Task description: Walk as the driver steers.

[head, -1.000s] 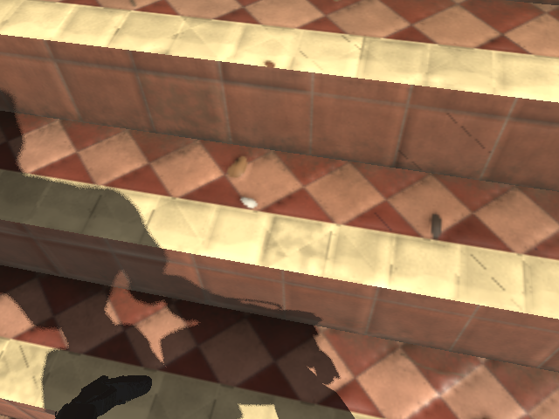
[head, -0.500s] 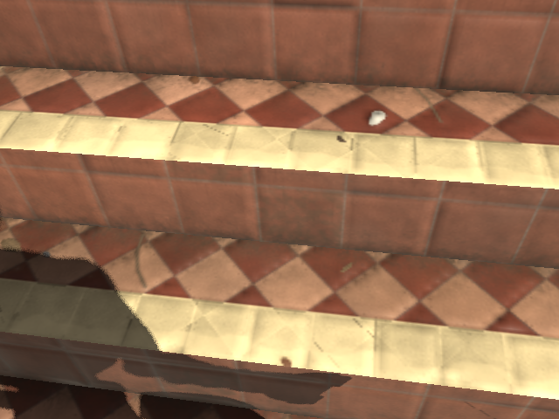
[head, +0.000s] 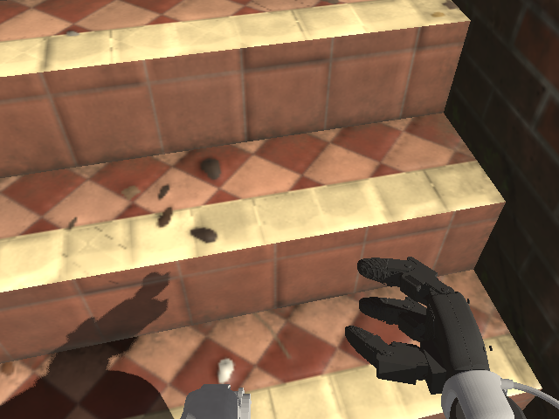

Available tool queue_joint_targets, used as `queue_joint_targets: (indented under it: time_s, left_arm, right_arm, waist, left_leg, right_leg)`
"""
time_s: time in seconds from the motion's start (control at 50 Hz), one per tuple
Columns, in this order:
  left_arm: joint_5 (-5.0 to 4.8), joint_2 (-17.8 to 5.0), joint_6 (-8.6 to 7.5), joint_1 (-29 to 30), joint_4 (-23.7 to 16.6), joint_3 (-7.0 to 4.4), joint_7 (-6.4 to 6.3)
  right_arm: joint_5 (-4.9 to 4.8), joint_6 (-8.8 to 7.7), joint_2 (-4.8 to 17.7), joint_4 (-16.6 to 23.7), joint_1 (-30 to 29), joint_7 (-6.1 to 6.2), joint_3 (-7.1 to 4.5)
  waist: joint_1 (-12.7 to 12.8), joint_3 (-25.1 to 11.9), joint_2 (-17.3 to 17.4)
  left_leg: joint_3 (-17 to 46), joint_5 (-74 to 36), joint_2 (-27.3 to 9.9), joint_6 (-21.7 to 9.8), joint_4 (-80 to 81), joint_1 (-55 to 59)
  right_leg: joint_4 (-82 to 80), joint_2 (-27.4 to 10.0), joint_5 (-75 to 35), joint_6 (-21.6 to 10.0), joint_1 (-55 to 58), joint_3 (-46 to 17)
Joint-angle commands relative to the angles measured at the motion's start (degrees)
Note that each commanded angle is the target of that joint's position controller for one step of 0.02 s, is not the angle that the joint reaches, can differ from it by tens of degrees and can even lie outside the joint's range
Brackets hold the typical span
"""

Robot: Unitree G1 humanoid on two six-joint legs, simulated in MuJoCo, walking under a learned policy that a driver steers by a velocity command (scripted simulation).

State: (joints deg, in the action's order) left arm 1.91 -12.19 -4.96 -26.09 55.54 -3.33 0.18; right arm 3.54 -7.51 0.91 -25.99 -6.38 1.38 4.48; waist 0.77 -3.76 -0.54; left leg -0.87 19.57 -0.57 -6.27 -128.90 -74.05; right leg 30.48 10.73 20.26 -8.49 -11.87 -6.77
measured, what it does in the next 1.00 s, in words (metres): climbs, turning left: left foot 0.20 m higher, then right foot 0.20 m higher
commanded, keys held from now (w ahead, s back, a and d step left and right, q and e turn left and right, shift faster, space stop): w+q+shift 0.66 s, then q+shift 0.04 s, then e+shift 0.30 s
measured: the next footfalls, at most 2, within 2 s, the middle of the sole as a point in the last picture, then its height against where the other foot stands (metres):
left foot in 0.14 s outside the picture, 0.20 m higher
right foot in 0.40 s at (324, 353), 0.20 m higher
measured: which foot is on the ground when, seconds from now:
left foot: up 0.00-0.12, down 0.14-0.42, up 0.44-0.80, down 0.82-1.00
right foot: down 0.00-0.12, up 0.14-0.38, down 0.40-0.82, up 0.84-1.00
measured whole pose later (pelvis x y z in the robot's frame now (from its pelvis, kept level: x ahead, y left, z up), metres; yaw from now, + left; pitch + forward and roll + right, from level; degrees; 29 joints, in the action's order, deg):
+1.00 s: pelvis +0.61 +0.14 +0.57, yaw +27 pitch +6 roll +3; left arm 1.2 -15.7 -2.9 -12.0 47.1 -3.3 5.5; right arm 2.4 2.2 13.8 -56.9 21.6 -7.2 -1.1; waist -3.9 -3.5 0.3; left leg -4.2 13.8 2.2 -4.3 -38.2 -31.0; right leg 128.5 6.0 13.9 -8.8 -62.0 -10.8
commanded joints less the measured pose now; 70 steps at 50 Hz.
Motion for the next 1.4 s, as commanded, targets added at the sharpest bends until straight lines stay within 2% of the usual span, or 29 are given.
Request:
queue_joint_targets:
  time_s: [0.02,0.06,0.1,0.12,0.14,0.16,0.22,0.34,0.38,0.42,0.44,0.46,0.54,0.6,0.7,0.78,0.8,0.82,0.84,0.86,0.88,0.9,0.98,1.06,1.14,1.3,1.34,1.36,1.4]
  left_arm:
    - [-3.45,-4.4,-2.06,4.5,-3.4,-0.21,-1.01]
    - [-7.68,-12.3,-3.76,7.0,-5.9,-1.04,-2.86]
    - [-6.02,-21.6,-5.68,8.6,-8.5,-5.24,-2.0]
    - [-5.5,-22.0,-5.66,18.8,-12.0,-5.98,-1.3]
    - [-2.62,-13.1,-5.21,21.8,-17.0,-4.47,-0.64]
    - [4.9,-2.2,-5.45,21.3,-19.6,-0.9,-0.1]
    - [4.9,11.6,-3.87,26.7,-31.4,5.71,-0.33]
    - [1.05,4.5,1.24,42.4,-43.0,7.43,-4.25]
    - [-2.91,-1.2,0.31,28.5,-35.8,5.58,-4.47]
    - [-0.99,-7.2,2.06,3.9,-30.1,1.2,-5.63]
    - [-0.24,-12.5,-0.34,6.7,-26.0,-0.85,-4.48]
    - [-0.28,-11.4,0.39,8.8,-25.3,-1.23,-4.4]
    - [0.7,0.8,-1.56,14.5,-9.0,1.11,-2.83]
    - [1.41,3.2,-4.09,12.2,-3.1,2.03,-1.01]
    - [0.24,-3.3,-6.49,9.8,2.5,1.32,1.02]
    - [-6.88,-19.2,-7.51,8.2,-3.4,-1.48,-2.26]
    - [3.2,-31.0,-1.37,5.9,4.8,-4.21,10.47]
    - [6.61,-24.9,1.18,16.7,-2.5,-4.77,13.99]
    - [10.02,-10.3,3.47,5.8,-2.0,-2.77,16.09]
    - [-4.11,-11.9,-3.29,9.5,-8.5,-2.64,5.95]
    - [-1.41,-10.4,-0.04,-6.4,-0.5,-3.53,9.48]
    - [-1.78,-11.1,0.41,6.6,-5.9,-3.87,9.72]
    - [-0.98,5.3,3.07,2.6,-9.0,3.79,4.07]
    - [-3.6,-1.3,2.28,7.9,-13.0,3.78,6.82]
    - [-3.0,-2.9,4.36,21.7,-20.2,5.8,3.79]
    - [-3.12,-2.3,5.15,20.2,-20.6,6.38,6.94]
    - [-2.8,-6.1,3.35,10.9,-18.0,4.69,3.5]
    - [-1.03,-14.7,3.8,-0.8,-17.3,1.62,1.51]
    - [-1.54,-18.8,1.73,-3.9,-14.9,-0.27,3.04]
  right_arm:
    - [-2.49,1.48,4.0,7.3,-9.1,0.72,1.06]
    - [-3.1,3.75,9.0,0.7,7.1,0.98,-1.31]
    - [-3.41,6.09,14.0,-1.1,17.5,2.31,-3.47]
    - [-4.79,4.78,19.7,-5.4,27.3,0.91,-5.58]
    - [-6.14,4.5,19.7,-12.7,27.0,0.58,-7.07]
    - [-5.45,4.52,17.9,-15.8,24.8,-0.22,-8.45]
    - [-1.58,2.93,12.6,-20.1,25.8,-0.59,-8.22]
    - [-3.39,-1.15,17.4,-26.5,26.8,-1.37,-9.08]
    - [-9.29,-1.83,23.1,-22.4,24.7,0.22,-10.97]
    - [-5.68,-4.64,30.4,-19.0,17.4,-1.41,-14.42]
    - [-6.42,-5.09,21.4,-16.6,20.6,-2.8,-12.68]
    - [-1.58,-6.02,18.3,-15.3,17.7,-3.8,-11.15]
    - [0.4,0.77,6.0,-7.0,11.2,-2.94,-7.59]
    - [-3.58,3.34,3.9,-4.5,12.0,-2.54,-5.44]
    - [-2.65,8.45,4.7,5.6,-2.2,1.47,-4.68]
    - [-4.21,10.72,9.5,-3.6,18.3,0.45,-4.73]
    - [-4.56,16.6,10.6,6.9,19.0,-4.39,-1.97]
    - [-7.86,17.24,15.7,-5.7,35.7,-4.62,-6.12]
    - [-4.58,19.62,21.4,-19.0,52.8,-5.02,-7.02]
    - [-1.35,10.54,24.8,-13.1,35.7,-1.17,-10.42]
    - [1.91,11.13,26.9,-19.8,42.0,-5.52,-9.48]
    - [-0.91,9.61,24.7,-23.0,37.7,-7.43,-9.49]
    - [-0.6,6.82,0.8,-25.0,11.9,-10.48,-1.93]
    - [3.58,4.45,18.8,-20.1,10.2,-5.23,-6.17]
    - [3.36,4.28,23.2,-22.2,30.4,-4.02,-7.0]
    - [0.12,1.57,32.6,-18.5,16.2,-4.3,-12.53]
    - [1.0,0.81,27.0,-18.6,20.3,-3.31,-12.51]
    - [3.22,1.76,22.4,-12.5,17.7,-4.96,-11.61]
    - [-3.44,4.83,21.0,-8.7,4.9,-5.69,-11.74]
  waist:
    - [-2.2,5.8,2.8]
    - [-9.0,-13.1,0.6]
    - [-13.2,-22.8,-2.8]
    - [-21.7,-23.7,3.9]
    - [-16.5,-20.7,15.6]
    - [-9.7,-11.3,18.3]
    - [-0.1,2.2,-5.3]
    - [2.8,13.0,2.2]
    - [6.8,-7.0,-3.9]
    - [19.8,-27.9,5.0]
    - [12.9,-35.6,-18.8]
    - [11.5,-37.7,-21.5]
    - [-2.0,-1.1,3.7]
    - [-5.3,9.5,2.9]
    - [-11.3,15.7,1.4]
    - [-15.2,-13.3,-9.9]
    - [-31.1,-17.9,-28.5]
    - [-28.4,-19.2,-11.7]
    - [-18.1,-39.7,14.7]
    - [-14.0,-38.5,3.8]
    - [-14.1,-22.4,7.8]
    - [-13.6,-6.1,7.6]
    - [5.8,-4.6,-3.2]
    - [5.4,-1.4,3.1]
    - [-5.1,-0.4,8.6]
    - [1.7,-3.2,11.2]
    - [1.0,-16.3,2.0]
    - [5.4,-29.5,-17.0]
    - [10.5,-17.6,-20.7]
  left_leg:
    - [-8.9,3.8,-1.8,-1.4,36.0,28.3]
    - [-15.4,2.9,7.1,0.5,39.3,60.8]
    - [-3.0,22.9,6.1,-2.6,57.7,56.7]
    - [-6.5,6.0,7.1,-5.0,75.9,58.1]
    - [5.4,1.7,5.2,-9.7,89.1,66.7]
    - [22.4,-30.3,0.9,-15.6,88.9,74.1]
    - [36.2,-9.5,-7.2,-12.9,102.8,70.0]
    - [16.8,-41.0,-0.1,-6.1,127.3,37.1]
    - [15.0,-103.2,-1.1,-9.6,116.1,33.9]
    - [18.1,-123.3,-5.0,-5.7,84.7,53.7]
    - [17.2,-60.7,9.9,1.8,45.8,38.7]
    - [12.7,-18.0,10.2,2.6,22.8,36.6]
    - [9.2,-13.9,6.3,-3.2,-3.2,6.1]
    - [9.6,-2.7,4.0,-2.9,-4.5,-3.1]
    - [0.3,7.1,1.4,-4.6,11.3,-1.2]
    - [-11.5,-1.3,6.6,-3.7,45.3,52.5]
    - [-7.7,-11.0,13.7,-4.7,67.4,65.0]
    - [-1.9,-30.2,12.1,-9.0,85.5,78.7]
    - [24.6,-98.3,-6.8,-29.4,82.6,98.1]
    - [45.2,-66.9,-14.4,-24.5,94.3,85.4]
    - [47.7,-60.5,-16.7,-25.1,100.1,78.7]
    - [45.2,-58.6,-18.5,-21.4,97.8,73.8]
    - [12.2,-28.2,-11.7,-6.4,105.3,52.7]
    - [-3.7,-9.1,-8.4,-2.6,116.8,32.9]
    - [4.8,-4.0,-20.4,-5.9,115.8,68.6]
    - [-8.3,-46.7,-24.2,-5.5,114.7,71.2]
    - [-15.0,-59.0,-15.7,3.5,87.2,62.6]
    - [-7.2,-11.4,-4.4,7.1,70.6,42.0]
    - [17.2,-11.2,5.8,4.5,30.5,22.5]
  right_leg:
    - [-34.7,-14.7,-38.5,0.3,-23.1,0.5]
    - [-21.1,-18.0,-117.3,-2.4,-18.7,5.5]
    - [4.4,-25.3,-137.4,-0.2,2.4,2.2]
    - [28.3,-19.7,-133.4,2.7,9.8,5.6]
    - [54.6,-9.1,-64.2,6.2,-7.8,6.9]
    - [88.1,-2.1,-14.6,8.7,-37.6,3.1]
    - [117.2,-6.1,-5.1,2.0,-68.7,-1.6]
    - [75.6,-13.6,15.8,2.7,-45.8,11.8]
    - [42.4,-6.7,6.8,3.6,4.5,16.6]
    - [27.9,-8.9,5.7,1.9,12.4,3.6]
    - [11.6,-27.4,11.1,-9.6,26.9,-24.9]
    - [5.8,-31.1,-7.2,-10.6,22.2,-30.8]
    - [-1.0,-25.9,7.0,-2.8,1.3,-10.9]
    - [-10.8,-26.9,-7.8,2.9,-3.3,5.1]
    - [-25.1,-24.0,-31.5,6.9,-10.8,23.6]
    - [-16.1,-27.7,-124.7,-1.3,-0.8,21.1]
    - [-7.1,-36.6,-173.6,-10.0,-10.2,7.5]
    - [16.1,-32.8,-156.1,-2.1,-16.2,10.8]
    - [61.6,-18.1,-34.5,6.6,-26.7,15.7]
    - [86.3,-1.7,-5.5,9.3,-20.2,-2.2]
    - [101.5,1.6,-18.5,2.9,-46.2,-17.8]
    - [115.1,0.8,-12.7,1.3,-61.9,-12.3]
    - [96.1,-11.1,0.7,-1.6,-59.6,-8.5]
    - [103.2,-8.3,-2.3,3.1,-45.3,3.9]
    - [91.5,-14.1,-5.4,7.0,-79.7,-1.1]
    - [47.9,-8.2,7.6,3.5,-47.1,11.8]
    - [36.4,-9.0,-30.0,-9.2,-23.4,-8.5]
    - [6.9,-18.1,-16.5,-19.2,0.0,-42.5]
    - [-5.7,-20.5,18.0,-6.8,-6.8,-51.9]
Velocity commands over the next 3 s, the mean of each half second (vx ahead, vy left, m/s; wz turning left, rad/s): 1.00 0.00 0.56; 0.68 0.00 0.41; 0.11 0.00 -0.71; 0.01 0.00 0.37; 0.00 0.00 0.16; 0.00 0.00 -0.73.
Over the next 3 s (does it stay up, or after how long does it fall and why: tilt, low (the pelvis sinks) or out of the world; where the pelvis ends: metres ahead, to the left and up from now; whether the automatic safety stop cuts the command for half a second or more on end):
stays up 0.85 0.20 0.79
